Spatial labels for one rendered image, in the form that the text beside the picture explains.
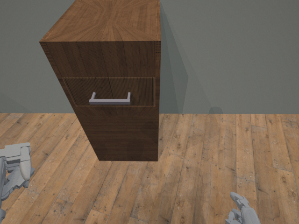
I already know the drawer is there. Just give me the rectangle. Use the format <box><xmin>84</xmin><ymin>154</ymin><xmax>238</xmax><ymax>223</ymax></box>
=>
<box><xmin>63</xmin><ymin>77</ymin><xmax>155</xmax><ymax>106</ymax></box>

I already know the cabinet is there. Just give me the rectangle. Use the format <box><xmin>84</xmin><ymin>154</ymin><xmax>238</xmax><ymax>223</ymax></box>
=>
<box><xmin>39</xmin><ymin>0</ymin><xmax>161</xmax><ymax>161</ymax></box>

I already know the handle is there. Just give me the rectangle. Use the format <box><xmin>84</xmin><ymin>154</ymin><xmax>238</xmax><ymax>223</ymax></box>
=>
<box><xmin>89</xmin><ymin>92</ymin><xmax>131</xmax><ymax>105</ymax></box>

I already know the right robot hand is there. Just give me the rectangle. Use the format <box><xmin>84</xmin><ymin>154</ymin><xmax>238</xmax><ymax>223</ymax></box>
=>
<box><xmin>225</xmin><ymin>192</ymin><xmax>261</xmax><ymax>224</ymax></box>

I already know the left robot hand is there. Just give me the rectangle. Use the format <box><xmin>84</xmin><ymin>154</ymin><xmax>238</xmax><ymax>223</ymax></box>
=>
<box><xmin>0</xmin><ymin>142</ymin><xmax>35</xmax><ymax>208</ymax></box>

